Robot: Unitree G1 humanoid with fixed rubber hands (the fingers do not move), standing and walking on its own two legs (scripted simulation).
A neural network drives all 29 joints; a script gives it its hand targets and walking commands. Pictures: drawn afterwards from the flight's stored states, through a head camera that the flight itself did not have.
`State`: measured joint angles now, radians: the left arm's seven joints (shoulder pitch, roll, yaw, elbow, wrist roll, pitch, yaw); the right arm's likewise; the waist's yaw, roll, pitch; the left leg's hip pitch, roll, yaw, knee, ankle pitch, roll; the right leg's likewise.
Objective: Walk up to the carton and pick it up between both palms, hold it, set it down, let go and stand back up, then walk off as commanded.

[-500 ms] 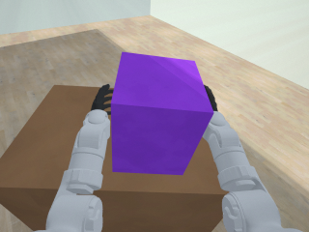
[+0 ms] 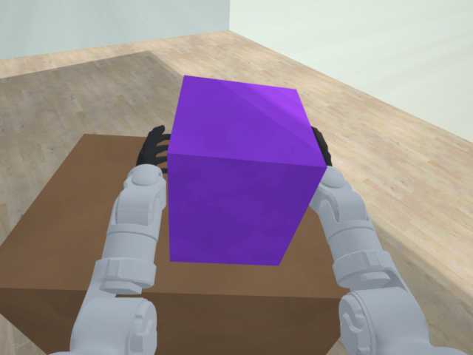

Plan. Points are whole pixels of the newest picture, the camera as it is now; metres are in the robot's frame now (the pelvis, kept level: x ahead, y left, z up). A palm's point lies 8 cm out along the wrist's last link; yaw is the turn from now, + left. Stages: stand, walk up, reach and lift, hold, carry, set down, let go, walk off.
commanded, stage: hold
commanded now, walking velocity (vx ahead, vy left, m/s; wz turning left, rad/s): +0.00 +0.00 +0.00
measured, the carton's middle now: (233, 174) +0.38 +0.03 +0.14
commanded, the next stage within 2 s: none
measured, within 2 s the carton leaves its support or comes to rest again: neither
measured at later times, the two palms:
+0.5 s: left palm (142, 167) +0.35 +0.17 +0.18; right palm (320, 165) +0.36 -0.12 +0.19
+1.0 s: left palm (144, 159) +0.35 +0.17 +0.19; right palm (322, 167) +0.36 -0.12 +0.18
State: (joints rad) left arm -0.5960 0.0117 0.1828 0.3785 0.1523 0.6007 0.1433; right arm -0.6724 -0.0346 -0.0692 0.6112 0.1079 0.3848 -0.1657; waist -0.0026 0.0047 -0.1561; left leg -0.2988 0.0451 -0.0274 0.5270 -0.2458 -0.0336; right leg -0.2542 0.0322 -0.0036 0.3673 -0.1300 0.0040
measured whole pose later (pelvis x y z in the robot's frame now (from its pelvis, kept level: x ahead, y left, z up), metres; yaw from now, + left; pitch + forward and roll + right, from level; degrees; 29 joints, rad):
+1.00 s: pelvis -0.01 +0.00 +0.00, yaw +0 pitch +0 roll -2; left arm -0.64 0.00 0.21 0.27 0.19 0.71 0.10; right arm -0.65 -0.01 -0.10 0.48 0.11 0.46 -0.18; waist 0.00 0.00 -0.13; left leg -0.28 0.04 -0.03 0.51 -0.23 -0.03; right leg -0.23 0.03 0.00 0.35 -0.11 0.00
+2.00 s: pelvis -0.01 +0.00 +0.00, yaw +0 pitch -1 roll -2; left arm -0.64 0.00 0.22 0.27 0.21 0.71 0.07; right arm -0.67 -0.01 -0.10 0.48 0.11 0.47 -0.19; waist 0.00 0.00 -0.12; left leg -0.26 0.04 -0.03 0.51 -0.23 -0.03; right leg -0.22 0.03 0.00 0.35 -0.11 0.00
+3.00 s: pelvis -0.01 +0.00 +0.00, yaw +0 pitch -1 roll -2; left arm -0.64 0.00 0.22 0.27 0.22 0.71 0.07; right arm -0.67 -0.01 -0.10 0.48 0.11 0.47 -0.19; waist 0.00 0.00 -0.12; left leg -0.26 0.04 -0.03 0.51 -0.23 -0.03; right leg -0.22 0.03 0.00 0.35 -0.11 0.00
